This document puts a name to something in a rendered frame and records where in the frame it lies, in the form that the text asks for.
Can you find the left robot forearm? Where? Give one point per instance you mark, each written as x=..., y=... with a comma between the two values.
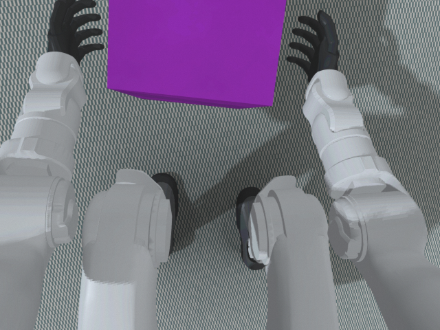
x=46, y=130

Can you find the right robot foot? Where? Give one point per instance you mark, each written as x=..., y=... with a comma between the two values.
x=243, y=207

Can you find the right robot hand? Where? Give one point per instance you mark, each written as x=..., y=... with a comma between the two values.
x=324, y=54

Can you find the right robot forearm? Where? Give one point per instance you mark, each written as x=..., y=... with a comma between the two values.
x=349, y=158

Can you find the left robot upper arm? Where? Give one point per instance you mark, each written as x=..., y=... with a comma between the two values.
x=37, y=214

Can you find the carton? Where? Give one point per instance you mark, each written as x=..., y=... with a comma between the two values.
x=220, y=53

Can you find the left robot hand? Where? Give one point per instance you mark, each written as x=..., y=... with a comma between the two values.
x=62, y=34

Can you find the robot left thigh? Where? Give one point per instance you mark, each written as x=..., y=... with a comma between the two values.
x=119, y=275

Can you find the right robot upper arm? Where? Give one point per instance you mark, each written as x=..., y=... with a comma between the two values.
x=384, y=235

